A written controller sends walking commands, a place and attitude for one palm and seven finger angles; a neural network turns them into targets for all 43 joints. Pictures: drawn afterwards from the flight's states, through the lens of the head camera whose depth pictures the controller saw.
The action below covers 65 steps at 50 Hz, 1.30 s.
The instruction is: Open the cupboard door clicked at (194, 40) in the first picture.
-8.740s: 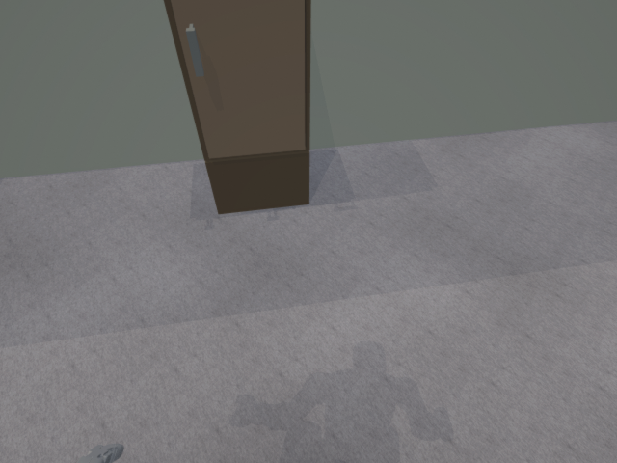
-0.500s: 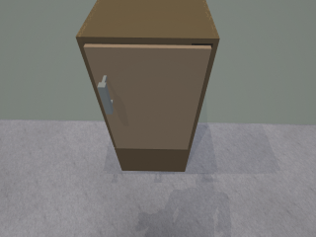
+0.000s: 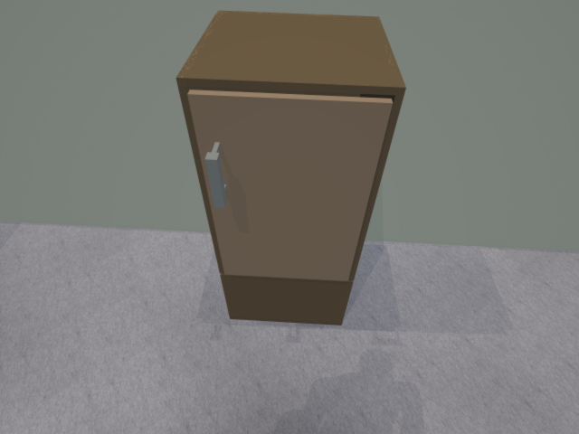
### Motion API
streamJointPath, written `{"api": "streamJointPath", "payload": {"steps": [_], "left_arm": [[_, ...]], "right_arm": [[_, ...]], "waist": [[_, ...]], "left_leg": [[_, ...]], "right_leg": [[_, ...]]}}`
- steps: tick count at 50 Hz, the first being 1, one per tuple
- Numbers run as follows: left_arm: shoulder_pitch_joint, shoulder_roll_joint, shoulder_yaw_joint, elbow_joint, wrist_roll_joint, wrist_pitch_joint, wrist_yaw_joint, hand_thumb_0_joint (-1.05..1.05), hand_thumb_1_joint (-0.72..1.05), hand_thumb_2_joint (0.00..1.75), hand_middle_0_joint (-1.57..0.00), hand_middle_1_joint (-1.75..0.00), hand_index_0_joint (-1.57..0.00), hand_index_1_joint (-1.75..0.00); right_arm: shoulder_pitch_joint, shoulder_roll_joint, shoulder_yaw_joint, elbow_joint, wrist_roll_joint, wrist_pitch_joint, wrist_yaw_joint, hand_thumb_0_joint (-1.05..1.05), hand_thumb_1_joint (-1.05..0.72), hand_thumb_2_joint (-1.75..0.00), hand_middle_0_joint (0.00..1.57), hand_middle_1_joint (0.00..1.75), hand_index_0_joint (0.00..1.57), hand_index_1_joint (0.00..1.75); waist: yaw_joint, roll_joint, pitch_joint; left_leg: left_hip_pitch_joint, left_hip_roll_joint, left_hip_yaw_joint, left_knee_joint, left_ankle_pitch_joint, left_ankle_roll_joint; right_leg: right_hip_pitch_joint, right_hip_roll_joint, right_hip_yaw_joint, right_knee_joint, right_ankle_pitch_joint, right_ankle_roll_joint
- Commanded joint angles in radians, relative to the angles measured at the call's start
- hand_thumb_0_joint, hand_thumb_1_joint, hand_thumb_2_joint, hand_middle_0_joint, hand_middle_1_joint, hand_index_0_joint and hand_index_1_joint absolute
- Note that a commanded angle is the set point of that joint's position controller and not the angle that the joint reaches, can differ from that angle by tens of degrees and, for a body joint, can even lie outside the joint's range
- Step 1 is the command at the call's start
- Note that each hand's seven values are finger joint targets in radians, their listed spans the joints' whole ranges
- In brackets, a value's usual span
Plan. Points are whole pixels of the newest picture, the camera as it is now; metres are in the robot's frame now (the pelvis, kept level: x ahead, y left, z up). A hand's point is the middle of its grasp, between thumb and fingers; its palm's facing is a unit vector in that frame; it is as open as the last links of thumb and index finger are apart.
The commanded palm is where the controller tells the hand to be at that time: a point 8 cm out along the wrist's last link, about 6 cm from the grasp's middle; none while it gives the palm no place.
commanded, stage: look again from close up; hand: left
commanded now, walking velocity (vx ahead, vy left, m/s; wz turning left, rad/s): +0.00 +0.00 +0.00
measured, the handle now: (218, 175) +0.62 +0.19 -0.01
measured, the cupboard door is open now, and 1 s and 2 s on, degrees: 0 0 0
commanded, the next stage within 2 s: shuffle to correct the standing spot in 0.50 s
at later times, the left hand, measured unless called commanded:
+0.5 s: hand out of the picture +0.01 +0.15 -0.17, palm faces +0.03 -0.99 -0.16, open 7.3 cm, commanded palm none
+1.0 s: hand out of the picture +0.04 +0.17 -0.18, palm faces +0.04 -0.99 -0.16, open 7.4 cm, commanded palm none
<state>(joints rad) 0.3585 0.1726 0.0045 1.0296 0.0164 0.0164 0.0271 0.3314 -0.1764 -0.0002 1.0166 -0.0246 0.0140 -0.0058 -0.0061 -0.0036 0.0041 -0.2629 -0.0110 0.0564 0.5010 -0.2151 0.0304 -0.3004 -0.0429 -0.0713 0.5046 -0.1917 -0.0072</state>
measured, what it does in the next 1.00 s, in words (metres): shifts its weight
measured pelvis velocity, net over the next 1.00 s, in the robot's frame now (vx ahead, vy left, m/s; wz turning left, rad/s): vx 0.07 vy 0.00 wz -0.02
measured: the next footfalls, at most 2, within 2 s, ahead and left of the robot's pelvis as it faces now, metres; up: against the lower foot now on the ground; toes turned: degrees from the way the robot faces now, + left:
none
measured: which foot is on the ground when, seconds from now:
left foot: down 0.00-1.00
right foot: down 0.00-1.00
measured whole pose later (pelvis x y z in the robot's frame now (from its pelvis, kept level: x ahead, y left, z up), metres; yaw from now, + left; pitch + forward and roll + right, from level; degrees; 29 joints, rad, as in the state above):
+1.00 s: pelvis +0.07 +0.00 +0.00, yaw -1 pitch -1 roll +1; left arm 0.37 0.14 0.03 1.09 0.02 -0.01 0.02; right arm 0.39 -0.13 0.01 1.10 -0.02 -0.04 -0.03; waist 0.00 -0.04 0.01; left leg -0.17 -0.02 0.08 0.53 -0.34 0.04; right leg -0.26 -0.04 -0.05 0.59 -0.32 -0.02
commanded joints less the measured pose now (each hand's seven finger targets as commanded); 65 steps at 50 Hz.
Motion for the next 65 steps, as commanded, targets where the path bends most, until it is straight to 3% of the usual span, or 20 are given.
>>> {"api": "streamJointPath", "payload": {"steps": [1, 21, 30, 34, 39, 42, 43, 44, 45, 46, 47, 48, 50, 51, 53, 58, 62, 63, 64, 65], "left_arm": [[0.015, 0.085, 0.014, -0.037, 0.002, -0.032, 0.001, 0.0, 0.9, 0.9, -0.2, -0.3, -0.2, -0.3], [0.036, 0.036, 0.007, 0.023, -0.002, -0.044, 0.01, 0.0, 0.9, 0.9, -0.2, -0.3, -0.2, -0.3], [0.029, 0.04, 0.005, 0.025, -0.003, -0.05, 0.011, 0.0, 0.9, 0.9, -0.2, -0.3, -0.2, -0.3], [0.045, 0.055, 0.019, 0.021, 0.006, -0.04, 0.003, 0.0, 0.9, 0.9, -0.2, -0.3, -0.2, -0.3], [0.072, 0.08, 0.043, 0.005, 0.003, -0.038, -0.003, 0.0, 0.9, 0.9, -0.2, -0.3, -0.2, -0.3], [0.058, 0.075, 0.05, -0.005, 0.002, -0.042, -0.007, 0.0, 0.9, 0.9, -0.2, -0.3, -0.2, -0.3], [0.045, 0.066, 0.048, -0.012, 0.005, -0.042, -0.009, 0.0, 0.9, 0.9, -0.2, -0.3, -0.2, -0.3], [0.024, 0.041, 0.042, -0.019, 0.006, -0.041, -0.012, 0.0, 0.9, 0.9, -0.2, -0.3, -0.2, -0.3], [0.008, 0.015, 0.032, -0.024, 0.009, -0.043, -0.014, 0.0, 0.9, 0.9, -0.2, -0.3, -0.2, -0.3], [-0.006, -0.004, 0.024, -0.029, 0.014, -0.048, -0.011, 0.0, 0.9, 0.9, -0.2, -0.3, -0.2, -0.3], [0.005, -0.017, 0.018, -0.018, 0.01, -0.052, -0.008, 0.0, 0.9, 0.9, -0.2, -0.3, -0.2, -0.3], [0.025, -0.017, 0.016, 0.001, 0.004, -0.054, -0.006, 0.0, 0.9, 0.9, -0.2, -0.3, -0.2, -0.3], [0.087, -0.002, 0.015, 0.038, -0.006, -0.056, 0.005, 0.0, 0.9, 0.9, -0.2, -0.3, -0.2, -0.3], [0.087, 0.021, 0.015, 0.045, -0.011, -0.057, 0.01, 0.0, 0.9, 0.9, -0.2, -0.3, -0.2, -0.3], [0.058, 0.037, 0.019, 0.033, -0.012, -0.049, 0.017, 0.0, 0.9, 0.9, -0.2, -0.3, -0.2, -0.3], [0.011, 0.043, 0.03, -0.008, -0.006, -0.028, 0.02, 0.0, 0.9, 0.9, -0.2, -0.3, -0.2, -0.3], [-0.014, 0.047, 0.025, -0.016, -0.004, -0.029, 0.017, 0.0, 0.9, 0.9, -0.2, -0.3, -0.2, -0.3], [-0.062, 0.246, 0.024, -0.094, 0.009, -0.032, 0.019, 0.0, 0.9, 0.9, -0.2, -0.3, -0.2, -0.3], [-0.056, 0.155, 0.043, -0.119, 0.007, -0.027, 0.02, 0.0, 0.9, 0.9, -0.2, -0.3, -0.2, -0.3], [-0.046, 0.13, 0.031, -0.127, 0.004, -0.025, 0.02, 0.0, 0.9, 0.9, -0.2, -0.3, -0.2, -0.3]], "right_arm": [[0.041, -0.086, -0.019, -0.021, 0.004, -0.029, -0.01, 0.0, -0.9, -0.9, 0.2, 0.3, 0.2, 0.3], [0.076, -0.027, -0.008, 0.06, 0.01, -0.037, -0.019, 0.0, -0.9, -0.9, 0.2, 0.3, 0.2, 0.3], [0.055, -0.029, -0.006, 0.072, 0.013, -0.046, -0.022, 0.0, -0.9, -0.9, 0.2, 0.3, 0.2, 0.3], [0.061, -0.043, -0.012, 0.071, 0.003, -0.035, -0.015, 0.0, -0.9, -0.9, 0.2, 0.3, 0.2, 0.3], [0.077, -0.024, -0.012, 0.049, -0.002, -0.033, -0.009, 0.0, -0.9, -0.9, 0.2, 0.3, 0.2, 0.3], [0.109, -0.02, -0.01, 0.051, -0.001, -0.05, -0.009, 0.0, -0.9, -0.9, 0.2, 0.3, 0.2, 0.3], [0.129, -0.031, -0.012, 0.055, 0.0, -0.054, -0.01, 0.0, -0.9, -0.9, 0.2, 0.3, 0.2, 0.3], [0.147, -0.048, -0.014, 0.066, 0.001, -0.059, -0.013, 0.0, -0.9, -0.9, 0.2, 0.3, 0.2, 0.3], [0.165, -0.073, -0.017, 0.074, 0.003, -0.062, -0.019, 0.0, -0.9, -0.9, 0.2, 0.3, 0.2, 0.3], [0.166, -0.077, -0.016, 0.074, 0.004, -0.064, -0.029, 0.0, -0.9, -0.9, 0.2, 0.3, 0.2, 0.3], [0.147, -0.064, -0.009, 0.073, 0.005, -0.067, -0.036, 0.0, -0.9, -0.9, 0.2, 0.3, 0.2, 0.3], [0.129, -0.054, -0.003, 0.07, 0.008, -0.07, -0.043, 0.0, -0.9, -0.9, 0.2, 0.3, 0.2, 0.3], [0.098, -0.044, -0.002, 0.066, 0.016, -0.075, -0.051, 0.0, -0.9, -0.9, 0.2, 0.3, 0.2, 0.3], [0.096, -0.046, -0.005, 0.067, 0.019, -0.073, -0.053, 0.0, -0.9, -0.9, 0.2, 0.3, 0.2, 0.3], [0.095, -0.039, -0.012, 0.073, 0.022, -0.063, -0.056, 0.0, -0.9, -0.9, 0.2, 0.3, 0.2, 0.3], [0.063, -0.034, -0.027, 0.062, 0.018, -0.047, -0.055, 0.0, -0.9, -0.9, 0.2, 0.3, 0.2, 0.3], [0.028, -0.027, -0.025, 0.066, 0.014, -0.041, -0.044, 0.0, -0.9, -0.9, 0.2, 0.3, 0.2, 0.3], [-0.06, -0.186, -0.049, -0.042, 0.01, -0.037, -0.034, 0.0, -0.9, -0.9, 0.2, 0.3, 0.2, 0.3], [-0.034, -0.178, -0.07, -0.073, 0.002, -0.057, -0.038, 0.0, -0.9, -0.9, 0.2, 0.3, 0.2, 0.3], [-0.04, -0.133, -0.066, -0.078, 0.002, -0.053, -0.041, 0.0, -0.9, -0.9, 0.2, 0.3, 0.2, 0.3]], "waist": [[0.0, 0.009, 0.074], [0.002, -0.006, 0.095], [0.005, 0.002, 0.064], [0.014, -0.016, 0.105], [0.014, -0.096, 0.137], [-0.001, -0.047, 0.114], [-0.008, 0.017, 0.118], [-0.017, 0.111, 0.138], [-0.022, 0.187, 0.153], [-0.014, 0.173, 0.166], [0.002, 0.141, 0.138], [0.015, 0.095, 0.109], [0.027, 0.036, 0.024], [0.017, 0.005, -0.004], [0.009, -0.002, -0.004], [0.01, 0.032, -0.021], [0.009, -0.031, -0.032], [-0.001, -0.096, 0.088], [0.005, -0.029, -0.062], [0.006, -0.007, -0.116]], "left_leg": [[-0.112, 0.097, -0.137, -0.182, -0.249, 0.015], [-0.075, 0.092, -0.103, -0.161, -0.133, 0.001], [-0.022, 0.104, -0.089, -0.158, -0.026, -0.002], [-0.074, 0.086, -0.084, -0.143, -0.276, 0.009], [-0.129, 0.031, -0.02, -0.005, -0.249, 0.01], [-0.056, 0.043, -0.027, -0.034, -0.204, 0.017], [-0.024, 0.072, -0.064, -0.089, -0.221, 0.027], [0.013, 0.127, -0.149, -0.159, -0.211, 0.046], [0.043, 0.211, -0.242, -0.233, -0.166, 0.082], [0.073, 0.255, -0.291, -0.239, 0.023, 0.118], [0.101, 0.259, -0.258, -0.196, 0.267, 0.132], [0.107, 0.239, -0.2, -0.136, 0.489, 0.119], [0.099, 0.158, -0.094, -0.048, 0.648, 0.043], [0.106, 0.138, -0.075, -0.042, 0.637, 0.016], [0.11, 0.135, -0.068, -0.063, 0.612, 0.002], [0.118, 0.148, -0.064, -0.064, 0.544, 0.015], [0.082, 0.129, -0.065, -0.082, 0.27, 0.007], [0.053, 0.101, -0.109, -0.128, 0.218, -0.002], [0.059, 0.142, -0.127, -0.038, 0.251, 0.024], [0.065, 0.136, -0.117, -0.003, 0.229, 0.03]], "right_leg": [[0.023, -0.062, 0.129, -0.145, -0.236, -0.03], [0.036, -0.068, 0.135, -0.156, -0.142, -0.034], [0.078, -0.069, 0.126, -0.145, -0.013, -0.032], [0.043, -0.066, 0.149, -0.159, -0.308, -0.049], [0.022, -0.126, 0.249, -0.218, -0.47, -0.1], [-0.005, -0.115, 0.207, -0.158, -0.393, -0.111], [-0.034, -0.081, 0.159, -0.105, -0.359, -0.098], [-0.088, -0.03, 0.095, -0.012, -0.281, -0.074], [-0.125, 0.015, 0.006, 0.101, -0.185, -0.047], [-0.147, 0.025, -0.015, 0.135, -0.151, -0.034], [-0.116, 0.011, 0.001, 0.109, -0.146, -0.03], [-0.043, 0.001, 0.016, 0.05, -0.085, -0.026], [0.13, -0.048, 0.072, -0.013, 0.286, -0.03], [0.173, -0.067, 0.082, -0.003, 0.451, -0.028], [0.177, -0.078, 0.081, 0.024, 0.53, -0.023], [0.137, -0.07, 0.089, 0.03, 0.394, -0.022], [0.148, -0.081, 0.116, -0.022, 0.303, -0.033], [0.085, -0.028, 0.095, -0.02, 0.164, -0.028], [0.08, -0.052, 0.091, 0.037, 0.086, -0.03], [0.094, -0.059, 0.11, 0.022, 0.127, -0.037]]}}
